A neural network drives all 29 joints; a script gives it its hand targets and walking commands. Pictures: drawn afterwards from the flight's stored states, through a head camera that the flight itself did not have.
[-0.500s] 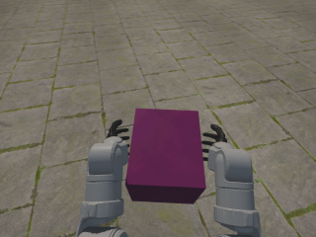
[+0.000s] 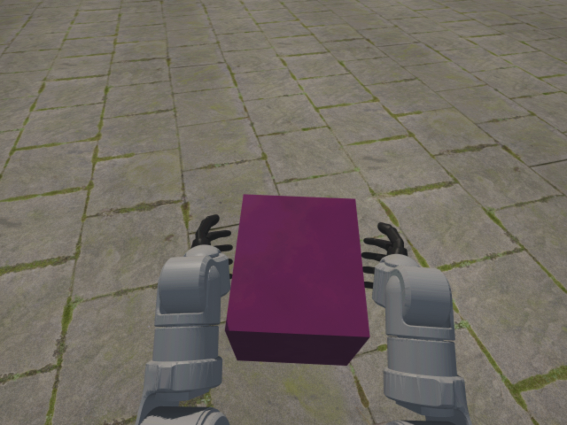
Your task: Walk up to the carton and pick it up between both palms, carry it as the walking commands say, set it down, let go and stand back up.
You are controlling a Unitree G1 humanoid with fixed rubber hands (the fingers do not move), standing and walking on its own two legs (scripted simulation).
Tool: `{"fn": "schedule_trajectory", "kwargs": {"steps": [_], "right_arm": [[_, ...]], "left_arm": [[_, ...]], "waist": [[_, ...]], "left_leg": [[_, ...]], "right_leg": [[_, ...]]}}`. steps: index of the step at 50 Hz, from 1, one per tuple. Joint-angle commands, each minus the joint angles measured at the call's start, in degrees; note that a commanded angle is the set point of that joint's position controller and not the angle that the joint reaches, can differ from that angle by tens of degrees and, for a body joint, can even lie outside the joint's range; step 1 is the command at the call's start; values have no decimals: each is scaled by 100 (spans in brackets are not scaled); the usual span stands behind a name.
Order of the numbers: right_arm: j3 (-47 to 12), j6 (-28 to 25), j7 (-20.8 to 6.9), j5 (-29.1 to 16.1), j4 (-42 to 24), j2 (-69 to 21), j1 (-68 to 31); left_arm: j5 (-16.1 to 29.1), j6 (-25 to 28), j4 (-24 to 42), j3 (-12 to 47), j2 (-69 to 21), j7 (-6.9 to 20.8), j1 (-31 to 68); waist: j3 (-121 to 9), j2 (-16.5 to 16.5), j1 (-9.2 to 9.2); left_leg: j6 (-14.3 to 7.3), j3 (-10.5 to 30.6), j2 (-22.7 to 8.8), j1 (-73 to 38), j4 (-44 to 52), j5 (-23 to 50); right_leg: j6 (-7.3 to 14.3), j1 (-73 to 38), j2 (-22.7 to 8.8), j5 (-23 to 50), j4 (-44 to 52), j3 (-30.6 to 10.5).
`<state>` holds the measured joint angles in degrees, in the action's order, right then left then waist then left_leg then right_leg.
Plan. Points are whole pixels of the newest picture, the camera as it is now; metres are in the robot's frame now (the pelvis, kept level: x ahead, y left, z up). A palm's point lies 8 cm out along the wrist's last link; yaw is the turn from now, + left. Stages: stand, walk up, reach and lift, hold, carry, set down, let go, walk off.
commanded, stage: carry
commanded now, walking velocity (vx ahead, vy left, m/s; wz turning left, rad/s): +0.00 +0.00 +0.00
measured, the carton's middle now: (295, 280) +0.35 +0.00 +0.00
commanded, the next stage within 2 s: none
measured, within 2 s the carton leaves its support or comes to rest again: neither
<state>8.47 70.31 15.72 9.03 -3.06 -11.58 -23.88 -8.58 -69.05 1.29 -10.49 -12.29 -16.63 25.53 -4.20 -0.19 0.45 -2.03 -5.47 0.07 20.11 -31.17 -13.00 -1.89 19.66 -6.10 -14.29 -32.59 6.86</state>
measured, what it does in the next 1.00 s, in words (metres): stands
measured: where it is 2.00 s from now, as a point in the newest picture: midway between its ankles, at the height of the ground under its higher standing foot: outside the picture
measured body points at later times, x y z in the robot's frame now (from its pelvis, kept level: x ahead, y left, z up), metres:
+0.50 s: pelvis -0.01 +0.00 +0.00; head -0.03 +0.00 +0.45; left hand +0.31 +0.14 +0.08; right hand +0.31 -0.13 +0.08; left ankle +0.04 +0.10 -0.73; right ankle +0.02 -0.14 -0.73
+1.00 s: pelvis -0.01 +0.00 +0.00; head -0.03 +0.01 +0.45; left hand +0.31 +0.14 +0.08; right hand +0.31 -0.13 +0.08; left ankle +0.04 +0.10 -0.73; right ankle +0.02 -0.14 -0.73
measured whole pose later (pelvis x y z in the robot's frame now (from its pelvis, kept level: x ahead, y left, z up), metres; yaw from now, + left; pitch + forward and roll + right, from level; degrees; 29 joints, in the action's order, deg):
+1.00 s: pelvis -0.01 +0.00 +0.00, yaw +0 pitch +1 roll +0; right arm 8.5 63.4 11.0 13.0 3.0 -11.4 -23.5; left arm -12.0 -63.3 -3.5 -10.7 -11.7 -12.0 24.1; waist -4.3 -1.3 0.4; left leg -2.1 -5.5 0.0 20.1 -31.2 -12.1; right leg -1.7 19.6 -6.1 -13.4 -32.6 6.9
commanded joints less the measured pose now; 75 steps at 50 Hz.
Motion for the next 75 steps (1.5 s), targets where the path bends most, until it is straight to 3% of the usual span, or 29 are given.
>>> {"fn": "schedule_trajectory", "kwargs": {"steps": [1, 5, 10, 11, 14, 16, 17, 19, 23, 24, 28, 29, 30, 33, 34, 38, 40, 42, 44, 51, 52, 53, 54, 58, 60, 65, 67, 73, 75], "right_arm": [[-3627, -290, -2359, -2488, 73, -6075, -3035], [-3639, -288, -2394, -2587, -86, -6064, -3167], [-3184, -567, -2385, -2106, 613, -5882, -2991], [-3500, -538, -2375, -2426, -4, -5994, -3135], [-3482, -551, -2374, -2362, 124, -5992, -3044], [-3675, -514, -2368, -2533, -255, -6016, -2984], [-3336, -611, -2386, -2194, 568, -5960, -2697], [-3570, -586, -2349, -2403, -139, -5945, -2965], [-3386, -692, -2384, -2235, 349, -5910, -2833], [-2987, -794, -2398, -1880, 963, -5718, -2622], [-3499, -866, -2362, -2318, -213, -5944, -3159], [-3247, -882, -2382, -2175, 380, -5871, -2919], [-3747, -739, -2354, -2576, -489, -5995, -3075], [-3214, -864, -2362, -2048, 656, -5889, -2644], [-3546, -799, -2351, -2302, -37, -5910, -2636], [-3027, -953, -2349, -1849, 954, -5751, -2307], [-3378, -970, -2340, -2174, 162, -5835, -2696], [-3356, -992, -2322, -2053, 240, -5776, -2656], [-3317, -971, -2315, -2120, 338, -5789, -2565], [-3095, -1056, -2342, -1869, 795, -5726, -2177], [-3465, -1009, -2292, -2204, -100, -5744, -2645], [-2941, -1114, -2335, -1738, 984, -5599, -2155], [-3284, -1115, -2324, -2031, 289, -5698, -2461], [-3232, -1165, -2301, -2004, 243, -5560, -2444], [-3263, -1151, -2282, -2024, 186, -5574, -2417], [-3363, -1154, -2232, -2003, 98, -5574, -2323], [-3132, -1242, -2264, -1958, 367, -5488, -2397], [-3102, -1325, -2268, -1804, 651, -5443, -2150], [-3290, -1349, -2234, -2002, 159, -5490, -2221]], "left_arm": [[2325, 139, -453, 3224, -5846, 2543, 2351], [2387, 91, -495, 3332, -6004, 2534, 2388], [2035, 360, -1223, 2839, -5813, 2574, 2273], [2344, 360, -461, 3204, -5872, 2563, 2437], [2252, 393, -583, 3130, -5858, 2549, 2351], [2431, 326, -193, 3373, -5939, 2522, 2390], [2049, 450, -798, 3018, -5737, 2509, 2293], [2333, 403, -377, 3323, -5870, 2535, 2355], [2099, 520, -621, 3079, -5674, 2527, 2327], [1776, 580, -1416, 2724, -5605, 2528, 2046], [2343, 668, -110, 3385, -5879, 2546, 2725], [2029, 692, -740, 3019, -5756, 2508, 2344], [2428, 538, 67, 3494, -5913, 2484, 2432], [1935, 692, -804, 2895, -5599, 2482, 2349], [2281, 612, -189, 3346, -5765, 2489, 2385], [1822, 745, -1071, 2858, -5569, 2475, 2191], [2171, 785, -262, 3231, -5670, 2479, 2578], [2034, 797, -632, 3045, -5655, 2501, 2237], [2088, 775, -466, 3149, -5604, 2475, 2315], [1850, 868, -646, 2944, -5435, 2449, 2204], [2182, 817, -154, 3276, -5646, 2446, 2251], [1698, 911, -1142, 2798, -5433, 2464, 1903], [2022, 922, -381, 3116, -5507, 2465, 2236], [1931, 952, -409, 3017, -5407, 2415, 2141], [2007, 943, -281, 3171, -5500, 2414, 2148], [2052, 961, -234, 3178, -5470, 2424, 2014], [1836, 1034, -416, 3005, -5317, 2369, 2062], [1723, 1120, -619, 2915, -5209, 2389, 1854], [2029, 1132, -24, 3249, -5307, 2378, 2105]], "waist": [[-1943, -523, -2], [-1912, -81, 18], [-1876, -362, -23], [-2062, -352, -19], [-2004, -673, -14], [-1978, -377, 0], [-1890, -326, -10], [-1881, -359, 1], [-1680, -419, -4], [-1680, -251, -9], [-1889, -398, -30], [-1833, -219, -11], [-2027, -237, -6], [-1757, -715, -15], [-1916, -514, -20], [-1589, -339, -11], [-1825, -488, -12], [-1932, -777, -19], [-1791, -131, -18], [-1747, -325, -20], [-2026, -658, -19], [-1800, -336, -34], [-1850, -497, -29], [-1630, -488, -23], [-1771, -92, -15], [-2020, -669, -50], [-1824, -27, -17], [-1427, -492, -29], [-1591, -223, -14]], "left_leg": [[-141, 720, -752, -773, 549, 1206], [-97, 712, -751, -812, 653, 1083], [-79, 622, -730, -737, 588, 884], [-83, 598, -746, -833, 495, 1070], [-131, 687, -776, -747, 603, 1009], [-118, 684, -737, -619, 668, 930], [-81, 591, -727, -798, 613, 886], [-86, 658, -760, -764, 665, 746], [-100, 725, -748, -531, 758, 407], [-107, 711, -715, -389, 814, 35], [-139, 634, -770, -557, 648, 846], [-115, 667, -736, -592, 657, 868], [-111, 669, -769, -625, 611, 941], [-106, 666, -759, -499, 639, 634], [-79, 630, -710, -650, 607, 671], [-76, 663, -690, -394, 607, 478], [-94, 599, -754, -461, 544, 777], [-44, 463, -625, -533, 356, 599], [-94, 581, -712, -564, 575, 912], [-84, 560, -681, -461, 546, 636], [-86, 551, -690, -515, 465, 773], [-75, 546, -697, -546, 504, 756], [-117, 587, -698, -545, 540, 745], [-110, 590, -723, -417, 513, 521], [-97, 535, -721, -416, 499, 854], [-66, 443, -674, -601, 374, 802], [-63, 492, -707, -567, 465, 751], [-53, 564, -725, -321, 595, 204], [-103, 614, -765, -361, 656, 522]], "right_leg": [[104, -1036, -380, 1117, 605, -346], [99, -900, -323, 523, 610, -309], [85, -918, -400, 829, 722, -358], [81, -975, -394, 1016, 612, -376], [117, -1096, -366, 896, 689, -335], [122, -1056, -377, 866, 632, -417], [151, -925, -400, 849, 719, -420], [127, -780, -349, 475, 678, -367], [108, -755, -330, 213, 756, -381], [140, -737, -341, -65, 821, -447], [142, -909, -367, 742, 751, -450], [107, -832, -389, 669, 736, -423], [146, -985, -373, 732, 672, -435], [112, -827, -336, 375, 779, -423], [151, -796, -354, 542, 756, -417], [148, -693, -377, 277, 827, -445], [155, -883, -376, 650, 793, -464], [161, -939, -453, 962, 835, -479], [161, -781, -398, 935, 698, -455], [158, -822, -430, 735, 784, -498], [162, -960, -407, 929, 699, -455], [167, -774, -411, 855, 788, -479], [168, -872, -404, 916, 771, -472], [214, -635, -417, 477, 864, -564], [212, -778, -420, 773, 766, -540], [209, -821, -455, 1156, 769, -545], [233, -678, -471, 752, 759, -581], [228, -415, -415, 13, 978, -646], [207, -559, -381, 361, 838, -538]]}}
